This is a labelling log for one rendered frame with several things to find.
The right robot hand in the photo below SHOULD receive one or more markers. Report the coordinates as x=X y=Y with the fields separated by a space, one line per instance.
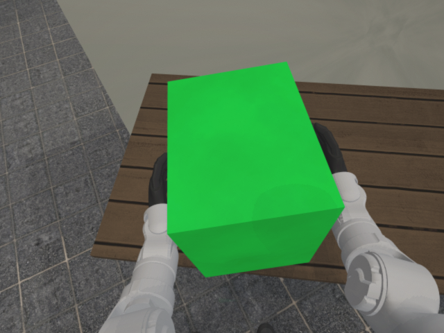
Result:
x=330 y=148

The right robot upper arm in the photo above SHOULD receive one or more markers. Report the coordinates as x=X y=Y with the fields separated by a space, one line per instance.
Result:
x=393 y=295

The left robot upper arm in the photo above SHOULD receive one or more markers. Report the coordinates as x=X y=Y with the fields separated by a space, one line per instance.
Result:
x=149 y=320

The carton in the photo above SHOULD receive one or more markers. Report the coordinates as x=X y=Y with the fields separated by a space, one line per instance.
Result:
x=248 y=185

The left robot hand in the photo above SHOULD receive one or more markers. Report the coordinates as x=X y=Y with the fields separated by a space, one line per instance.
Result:
x=157 y=190

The table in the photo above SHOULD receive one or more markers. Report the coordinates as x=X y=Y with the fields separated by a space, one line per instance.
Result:
x=391 y=139

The right robot forearm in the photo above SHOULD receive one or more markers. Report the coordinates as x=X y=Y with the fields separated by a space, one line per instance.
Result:
x=354 y=230

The left robot forearm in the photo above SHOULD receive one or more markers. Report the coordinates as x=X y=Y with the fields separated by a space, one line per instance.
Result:
x=155 y=271

